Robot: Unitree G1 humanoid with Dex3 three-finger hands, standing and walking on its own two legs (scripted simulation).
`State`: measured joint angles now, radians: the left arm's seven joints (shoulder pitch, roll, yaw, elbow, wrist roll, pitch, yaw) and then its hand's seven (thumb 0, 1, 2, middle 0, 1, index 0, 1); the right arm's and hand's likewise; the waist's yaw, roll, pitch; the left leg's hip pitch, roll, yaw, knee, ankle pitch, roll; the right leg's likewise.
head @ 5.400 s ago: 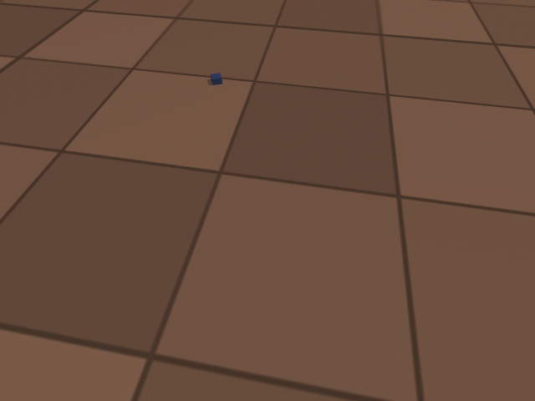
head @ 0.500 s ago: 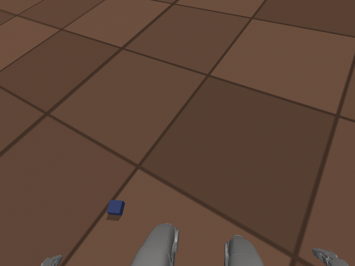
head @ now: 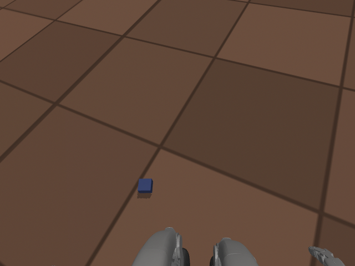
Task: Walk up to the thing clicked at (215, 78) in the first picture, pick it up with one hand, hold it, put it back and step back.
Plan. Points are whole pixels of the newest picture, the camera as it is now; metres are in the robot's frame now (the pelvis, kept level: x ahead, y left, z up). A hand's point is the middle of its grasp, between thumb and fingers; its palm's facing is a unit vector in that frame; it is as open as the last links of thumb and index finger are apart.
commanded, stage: walk up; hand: left
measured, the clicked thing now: (145, 185) +0.52 +0.27 -0.70
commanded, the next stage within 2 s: none
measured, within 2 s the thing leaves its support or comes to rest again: neither
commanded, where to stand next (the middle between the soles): +0.11 +0.04 m, yaw -6 degrees
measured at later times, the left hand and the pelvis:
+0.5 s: hand out of the picture +0.05 +0.42 -0.12, palm faces -0.12 -0.92 -0.37, open 7.4 cm; pelvis -0.03 +0.13 +0.04, yaw -4 degrees
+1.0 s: hand (64, 233) +0.19 +0.33 -0.12, palm faces -0.15 -0.93 -0.33, open 7.4 cm; pelvis +0.03 +0.10 +0.02, yaw -8 degrees
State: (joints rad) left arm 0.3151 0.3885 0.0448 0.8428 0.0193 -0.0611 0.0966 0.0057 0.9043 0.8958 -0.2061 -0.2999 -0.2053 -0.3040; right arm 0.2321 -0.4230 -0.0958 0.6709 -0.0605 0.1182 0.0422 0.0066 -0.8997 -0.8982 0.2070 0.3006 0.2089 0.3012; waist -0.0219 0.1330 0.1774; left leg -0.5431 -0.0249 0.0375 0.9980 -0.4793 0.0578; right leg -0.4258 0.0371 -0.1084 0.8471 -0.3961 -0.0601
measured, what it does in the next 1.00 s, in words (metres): steps to the left: left foot, then right foot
